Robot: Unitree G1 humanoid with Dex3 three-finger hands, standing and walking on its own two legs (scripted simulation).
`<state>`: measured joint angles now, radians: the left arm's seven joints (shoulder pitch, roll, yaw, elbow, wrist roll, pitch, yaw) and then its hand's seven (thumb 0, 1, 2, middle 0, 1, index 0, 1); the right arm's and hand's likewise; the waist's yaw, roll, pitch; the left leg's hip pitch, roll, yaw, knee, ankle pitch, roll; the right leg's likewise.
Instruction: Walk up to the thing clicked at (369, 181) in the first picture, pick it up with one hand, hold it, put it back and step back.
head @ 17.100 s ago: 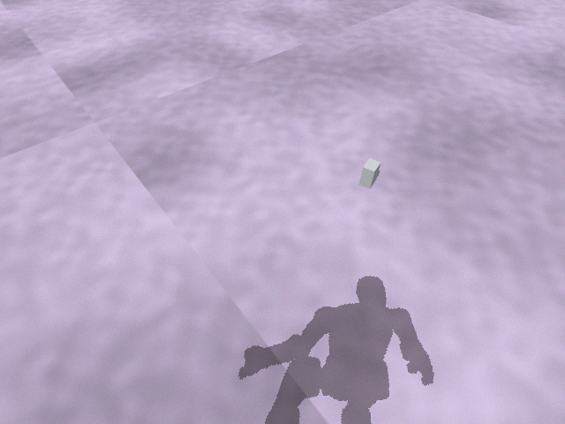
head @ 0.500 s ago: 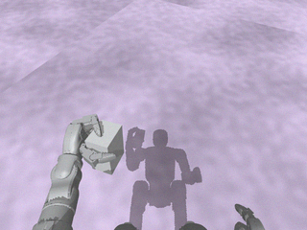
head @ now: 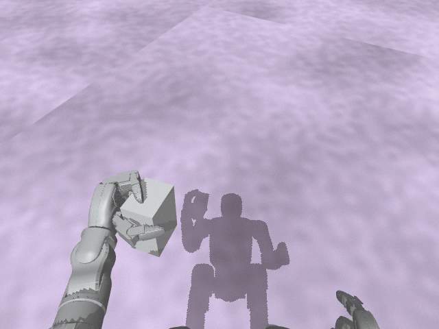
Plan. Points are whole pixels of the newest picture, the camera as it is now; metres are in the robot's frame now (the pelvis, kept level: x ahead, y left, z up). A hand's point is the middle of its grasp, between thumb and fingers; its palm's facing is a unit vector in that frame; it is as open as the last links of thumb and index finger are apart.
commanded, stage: crouch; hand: left
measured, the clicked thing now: (152, 217) +0.31 +0.16 +0.00
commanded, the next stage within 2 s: lower in 1.86 s
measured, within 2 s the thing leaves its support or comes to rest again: neither
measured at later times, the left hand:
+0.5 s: hand (156, 230) +0.34 +0.17 -0.10, palm faces +0.02 -1.00 -0.01, open 8.4 cm
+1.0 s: hand (170, 253) +0.37 +0.18 -0.35, palm faces +0.13 -0.99 -0.02, open 8.6 cm
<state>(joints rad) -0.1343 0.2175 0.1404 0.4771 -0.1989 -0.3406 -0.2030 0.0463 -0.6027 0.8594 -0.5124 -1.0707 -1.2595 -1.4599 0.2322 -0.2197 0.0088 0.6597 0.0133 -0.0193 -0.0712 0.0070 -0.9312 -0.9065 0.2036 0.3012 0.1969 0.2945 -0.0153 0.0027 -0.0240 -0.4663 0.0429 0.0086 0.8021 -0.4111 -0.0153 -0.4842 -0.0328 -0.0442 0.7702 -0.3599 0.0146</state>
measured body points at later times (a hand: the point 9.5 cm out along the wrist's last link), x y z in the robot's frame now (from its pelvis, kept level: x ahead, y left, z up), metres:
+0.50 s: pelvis -0.03 +0.00 -0.10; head +0.08 +0.03 +0.34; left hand +0.33 +0.22 -0.10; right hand +0.09 -0.26 -0.21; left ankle +0.00 +0.13 -0.71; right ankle +0.02 -0.13 -0.71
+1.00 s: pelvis -0.08 +0.00 -0.30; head +0.13 +0.03 +0.10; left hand +0.36 +0.23 -0.35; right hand +0.04 -0.26 -0.44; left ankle +0.00 +0.13 -0.71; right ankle +0.02 -0.13 -0.71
